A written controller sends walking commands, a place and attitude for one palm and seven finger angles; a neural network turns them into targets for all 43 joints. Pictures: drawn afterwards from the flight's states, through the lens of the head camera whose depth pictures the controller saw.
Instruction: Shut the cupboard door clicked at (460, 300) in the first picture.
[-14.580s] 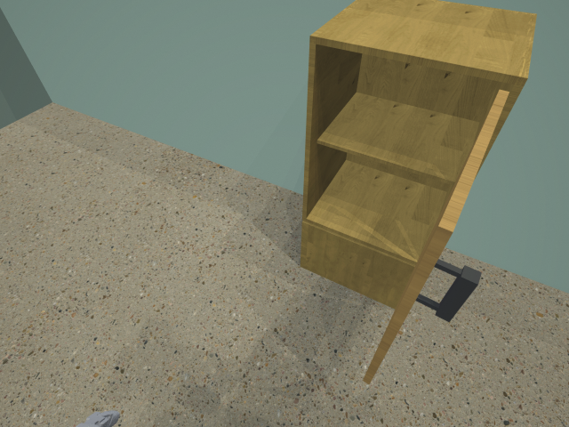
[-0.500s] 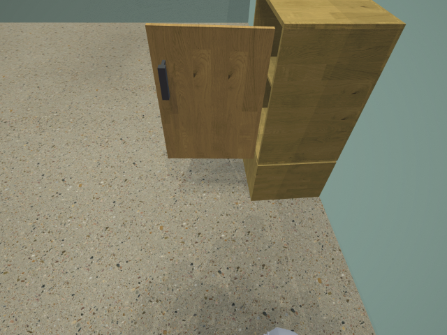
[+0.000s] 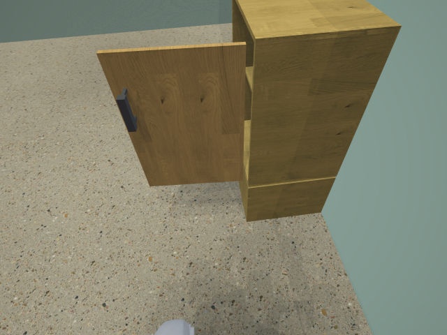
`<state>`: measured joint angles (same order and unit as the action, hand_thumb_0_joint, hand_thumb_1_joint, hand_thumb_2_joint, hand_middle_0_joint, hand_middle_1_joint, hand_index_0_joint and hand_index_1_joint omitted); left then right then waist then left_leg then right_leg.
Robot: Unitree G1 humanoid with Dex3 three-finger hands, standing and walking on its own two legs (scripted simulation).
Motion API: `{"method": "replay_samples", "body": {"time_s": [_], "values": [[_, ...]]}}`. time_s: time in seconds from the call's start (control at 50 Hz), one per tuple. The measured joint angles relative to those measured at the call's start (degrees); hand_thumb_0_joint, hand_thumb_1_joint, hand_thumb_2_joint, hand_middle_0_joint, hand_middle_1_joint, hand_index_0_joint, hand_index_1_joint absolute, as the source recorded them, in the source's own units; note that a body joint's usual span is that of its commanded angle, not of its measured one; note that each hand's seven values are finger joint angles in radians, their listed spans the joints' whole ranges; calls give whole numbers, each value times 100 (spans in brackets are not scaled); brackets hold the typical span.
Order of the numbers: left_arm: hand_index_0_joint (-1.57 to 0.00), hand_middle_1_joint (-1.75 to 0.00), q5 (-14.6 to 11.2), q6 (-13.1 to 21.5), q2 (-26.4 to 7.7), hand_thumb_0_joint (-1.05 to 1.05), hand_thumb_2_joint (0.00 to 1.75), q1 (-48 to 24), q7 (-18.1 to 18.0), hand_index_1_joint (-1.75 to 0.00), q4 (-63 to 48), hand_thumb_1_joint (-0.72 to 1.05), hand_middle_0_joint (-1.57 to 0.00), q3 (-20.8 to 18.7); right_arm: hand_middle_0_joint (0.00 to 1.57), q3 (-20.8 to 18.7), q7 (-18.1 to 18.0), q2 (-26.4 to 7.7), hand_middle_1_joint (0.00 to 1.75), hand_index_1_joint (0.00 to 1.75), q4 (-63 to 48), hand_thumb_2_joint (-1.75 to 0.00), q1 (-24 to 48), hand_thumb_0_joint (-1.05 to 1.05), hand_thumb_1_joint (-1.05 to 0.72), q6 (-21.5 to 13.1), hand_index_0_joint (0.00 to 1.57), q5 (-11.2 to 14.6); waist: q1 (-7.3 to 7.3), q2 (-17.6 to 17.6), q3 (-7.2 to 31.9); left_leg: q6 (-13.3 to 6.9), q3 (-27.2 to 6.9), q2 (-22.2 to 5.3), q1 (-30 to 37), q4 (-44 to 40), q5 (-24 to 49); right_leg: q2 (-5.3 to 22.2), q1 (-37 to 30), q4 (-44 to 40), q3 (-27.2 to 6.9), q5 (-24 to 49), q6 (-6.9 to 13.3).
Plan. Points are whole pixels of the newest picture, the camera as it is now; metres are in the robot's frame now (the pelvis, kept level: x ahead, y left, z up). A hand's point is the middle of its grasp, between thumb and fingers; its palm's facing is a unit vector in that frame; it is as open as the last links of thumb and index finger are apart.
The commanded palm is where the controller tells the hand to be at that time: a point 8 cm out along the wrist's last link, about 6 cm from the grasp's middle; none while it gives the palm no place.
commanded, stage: take the last steps up to it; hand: left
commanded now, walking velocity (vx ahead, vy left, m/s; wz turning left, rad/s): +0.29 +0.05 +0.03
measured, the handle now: (128, 109) +0.73 +0.33 -0.02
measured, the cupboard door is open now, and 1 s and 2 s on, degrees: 86 86 86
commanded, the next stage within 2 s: come to a stop and stand still in 0.36 s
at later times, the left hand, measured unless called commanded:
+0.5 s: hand out of the picture +0.12 +0.23 -0.18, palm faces +0.07 -0.98 -0.18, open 7.4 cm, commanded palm none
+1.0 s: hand (135, 282) +0.26 +0.23 -0.17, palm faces +0.04 -0.98 -0.22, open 7.4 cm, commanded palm none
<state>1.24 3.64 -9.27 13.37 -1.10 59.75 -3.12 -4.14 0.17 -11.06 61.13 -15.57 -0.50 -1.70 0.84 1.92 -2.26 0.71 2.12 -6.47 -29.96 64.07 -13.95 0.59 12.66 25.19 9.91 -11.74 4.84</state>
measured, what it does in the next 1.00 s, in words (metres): walks ahead: left foot, then right foot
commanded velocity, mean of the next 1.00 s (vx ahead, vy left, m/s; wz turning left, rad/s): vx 0.00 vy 0.03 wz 0.00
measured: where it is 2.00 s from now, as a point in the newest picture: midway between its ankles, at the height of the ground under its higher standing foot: outside the picture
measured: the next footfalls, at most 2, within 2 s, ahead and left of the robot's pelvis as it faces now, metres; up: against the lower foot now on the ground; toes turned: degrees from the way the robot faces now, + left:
left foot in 0.32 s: +0.20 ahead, +0.16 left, +0.00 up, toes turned +7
right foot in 0.66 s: +0.28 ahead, -0.07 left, +0.00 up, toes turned -6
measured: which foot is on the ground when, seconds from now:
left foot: up 0.00-0.30, down 0.32-0.72, up 0.74-1.00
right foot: down 0.00-0.32, up 0.34-0.64, down 0.66-1.00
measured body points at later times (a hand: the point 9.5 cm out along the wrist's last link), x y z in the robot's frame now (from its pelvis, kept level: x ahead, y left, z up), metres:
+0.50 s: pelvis +0.16 +0.06 +0.00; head +0.18 +0.06 +0.44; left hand +0.12 +0.28 -0.16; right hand +0.24 -0.17 -0.15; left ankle +0.16 +0.16 -0.74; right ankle +0.13 -0.05 -0.67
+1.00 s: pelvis +0.18 +0.05 -0.01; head +0.22 +0.05 +0.44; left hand +0.26 +0.28 -0.16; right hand +0.22 -0.18 -0.17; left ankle +0.14 +0.18 -0.71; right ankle +0.24 -0.06 -0.74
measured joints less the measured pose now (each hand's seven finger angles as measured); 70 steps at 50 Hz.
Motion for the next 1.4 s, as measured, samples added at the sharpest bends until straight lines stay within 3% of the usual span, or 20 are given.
{"method": "replay_samples", "body": {"time_s": [0.14, 0.28, 0.32, 0.38, 0.42, 0.48, 0.56, 0.66, 0.76, 0.88, 0.96, 1.04, 1.08, 1.16, 1.26, 1.3, 1.4], "values": [[-20, -30, 35, 20, 104, 0, 90, 638, 71, -30, 346, 93, -20, 94, 19, 13, 98, -12, 29, 30, -240, -90, 530, 0, -91, -17, 20, 11, -250, -10, 143, 138, 93, -56, 29, -1474, 245, -52, -569, -536, -40, -96, -96], [-20, -30, 42, -37, 224, 1, 90, 1091, 65, -30, 586, 91, -20, 125, 19, 138, 127, 127, 29, 30, -314, -90, 901, 0, -91, -93, 20, 43, -549, -124, 5, -26, 317, 251, 758, -2879, 62, 127, -928, -321, -24, -622, -381], [-20, -30, 13, -83, 257, 1, 90, 1247, 66, -30, 643, 91, -20, 127, 19, 195, 110, 152, 29, 30, -377, -90, 920, 0, -91, -211, 20, 31, -563, -118, -2, -152, 378, 325, 1204, -3471, 348, 190, -805, 240, -64, -988, -470], [-20, -30, -3, -234, 208, 1, 90, 1127, 59, -30, 726, 91, -20, 128, 19, 231, 25, 303, 29, 30, -412, -89, 921, 0, -91, -312, 20, 27, -507, -333, -176, -280, 531, 495, 1307, -3144, 2, 360, -5, 2348, -449, -1668, -385], [-20, -30, 18, -287, 189, 1, 90, 976, 54, -30, 694, 91, -20, 97, 19, 265, -28, 369, 29, 30, -381, -89, 785, 0, -91, -304, 20, 42, -458, -360, -200, -295, 608, 545, 1514, -3269, -131, 379, 538, 3305, -544, -1600, -366], [-20, -30, 34, -306, 167, 1, 90, 712, 65, -30, 544, 91, -20, 60, 20, 113, -183, 274, 30, 30, -397, -89, 604, -3, -95, -373, 21, 137, -325, -337, -153, -288, 694, 634, 1826, -3683, -50, 456, 1154, 3696, -598, -1177, -421], [-20, -30, 17, -329, 68, 1, 90, 263, -2, -30, 259, 91, -20, 37, 20, 169, -220, 150, 29, 30, -196, -89, 317, -3, -95, -284, 20, 72, -195, -322, -71, -280, 645, 697, 2069, -4000, -21, 482, 1359, 2842, -621, -704, -537], [-20, -30, 15, -316, -108, 1, 90, -138, -56, -30, 14, 92, -20, 59, 20, 224, -225, 227, 29, 30, 89, -89, 76, -2, -93, -53, 20, 64, -108, -348, -91, -91, 573, 622, 2126, -3593, -412, 373, 692, 1027, -613, 2, -538], [-20, -30, 17, -310, -11, 1, 90, -399, -52, -30, -7, 92, -20, 174, 19, 122, -212, 175, 29, 30, 122, -89, 120, 0, -92, 190, 20, 147, 79, -9, -146, 35, 294, 437, 1756, -2666, -1119, 150, 585, 937, -448, -386, -246], [-20, -30, 44, -420, 138, 1, 90, -732, -107, -30, -177, 91, -20, 146, 19, 74, -181, 145, 29, 30, 44, -89, 302, 0, -91, 341, 20, 155, -16, -29, -350, 103, -61, 614, 1151, -1198, -1700, 215, 533, 580, -412, -92, -258], [-20, -30, 72, -466, 118, 1, 90, -743, -104, -30, -268, 91, -20, 93, 19, 57, -132, 125, 29, 30, -86, -89, 421, 0, -91, 336, 20, 145, -103, -146, -380, 145, -97, 607, 1148, -1461, -1503, 302, 588, 418, -445, 109, -347], [-21, -30, 42, -499, 7, 1, 90, -524, -191, -30, -283, 90, -21, 119, 19, 85, -93, 68, 29, 30, -357, -89, 394, 0, -91, 218, 20, 161, -75, -233, -258, 160, 15, 566, 1607, -2739, -818, 381, 762, 612, -507, 148, -511], [-21, -30, 1, -554, -44, 1, 90, -376, -232, -30, -282, 90, -21, 144, 19, 83, -116, 17, 29, 30, -547, -89, 305, 0, -91, 127, 20, 131, 5, -242, -180, -57, 97, 634, 1785, -3045, -550, 497, 829, 932, -520, 21, -595], [-20, -30, 8, -737, -144, 1, 90, 1, -160, -30, -309, 90, -20, 124, 19, 149, -113, 12, 29, 30, -799, -89, 145, 0, -91, 197, 20, 41, -110, -217, 82, -333, 296, 729, 1900, -2841, -721, 444, 776, 1263, -821, -596, -430], [-20, -30, 35, -732, -278, 1, 90, 404, -51, -30, -424, 91, -20, 106, 19, 272, -38, 104, 29, 30, -1000, -89, 133, 0, -91, 227, 20, 17, -184, -246, 272, -448, 501, 902, 1796, -2907, -595, 238, 573, 1437, -906, -572, -368], [-20, -30, 47, -677, -190, 1, 90, 462, -41, -30, -407, 91, -20, 138, 19, 288, -42, 59, 29, 30, -1003, -89, 195, 0, -91, 211, 20, 33, -227, -62, 190, -476, 510, 855, 1722, -2895, -544, 176, 506, 1180, -907, -550, -460], [-20, -30, 21, -518, -79, 1, 90, 663, -16, -30, -387, 91, -20, 254, 20, 304, -66, 25, 29, 30, -935, -89, 173, 0, -93, 109, 20, 86, -160, 12, 77, -511, 456, 907, 1691, -3270, -193, 213, 482, 729, -850, -43, -531]]}}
